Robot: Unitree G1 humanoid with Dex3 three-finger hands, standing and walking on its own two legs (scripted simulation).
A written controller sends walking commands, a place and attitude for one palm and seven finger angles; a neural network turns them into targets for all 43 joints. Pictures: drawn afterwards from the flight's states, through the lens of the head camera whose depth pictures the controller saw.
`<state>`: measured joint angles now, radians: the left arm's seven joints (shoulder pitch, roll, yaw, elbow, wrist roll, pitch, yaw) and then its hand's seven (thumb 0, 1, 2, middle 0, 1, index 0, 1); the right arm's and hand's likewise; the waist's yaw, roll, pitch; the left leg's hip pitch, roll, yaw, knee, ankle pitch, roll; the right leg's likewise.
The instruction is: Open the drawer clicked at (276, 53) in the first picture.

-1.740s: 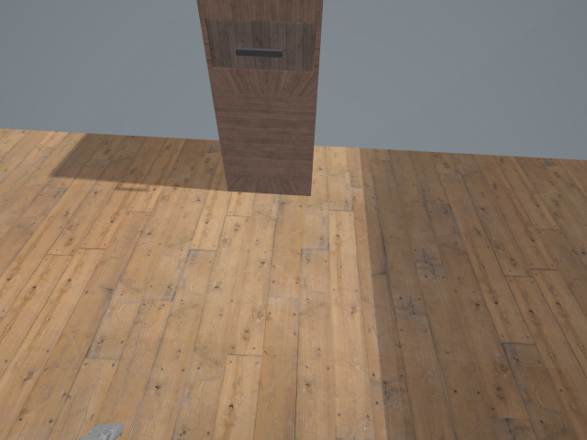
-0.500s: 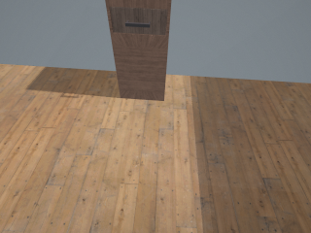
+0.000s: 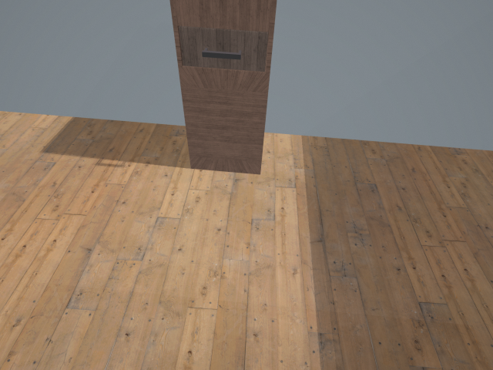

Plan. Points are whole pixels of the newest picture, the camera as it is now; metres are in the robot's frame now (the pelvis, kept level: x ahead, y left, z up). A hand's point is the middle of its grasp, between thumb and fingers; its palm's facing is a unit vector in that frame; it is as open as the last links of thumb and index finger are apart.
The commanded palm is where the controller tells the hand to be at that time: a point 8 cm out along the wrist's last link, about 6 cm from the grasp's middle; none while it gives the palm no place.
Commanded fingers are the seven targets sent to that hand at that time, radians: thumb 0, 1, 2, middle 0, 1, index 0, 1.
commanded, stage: walk to a spot facing it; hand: left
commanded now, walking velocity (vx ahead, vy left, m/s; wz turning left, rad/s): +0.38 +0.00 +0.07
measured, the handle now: (222, 53) +1.37 +0.19 -0.03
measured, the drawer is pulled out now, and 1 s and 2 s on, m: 0.00 0.00 0.00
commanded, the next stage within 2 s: turn to face it in 1.04 s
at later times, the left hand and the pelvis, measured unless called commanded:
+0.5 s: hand (180, 304) +0.30 +0.16 -0.18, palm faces -0.06 -0.99 -0.15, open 7.4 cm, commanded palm none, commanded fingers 0.00 0.90 0.90 -0.20 -0.30 -0.20 -0.30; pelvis +0.18 +0.00 -0.02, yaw -1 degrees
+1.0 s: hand (165, 294) +0.33 +0.21 -0.20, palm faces +0.17 -0.98 -0.13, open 7.4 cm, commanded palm none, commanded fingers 0.00 0.90 0.90 -0.20 -0.30 -0.20 -0.30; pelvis +0.39 +0.04 -0.01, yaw +5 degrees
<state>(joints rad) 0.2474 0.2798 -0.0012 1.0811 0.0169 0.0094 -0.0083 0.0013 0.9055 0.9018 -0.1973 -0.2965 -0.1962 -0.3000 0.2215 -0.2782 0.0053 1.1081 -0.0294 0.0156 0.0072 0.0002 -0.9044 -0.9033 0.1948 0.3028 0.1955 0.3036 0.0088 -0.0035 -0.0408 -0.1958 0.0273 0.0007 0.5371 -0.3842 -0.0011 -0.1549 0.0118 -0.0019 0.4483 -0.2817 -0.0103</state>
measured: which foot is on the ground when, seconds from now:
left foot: down 0.00-0.52, up 0.54-0.90, down 0.92-1.00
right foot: down 0.00-0.10, up 0.12-0.50, down 0.52-0.94, up 0.96-1.00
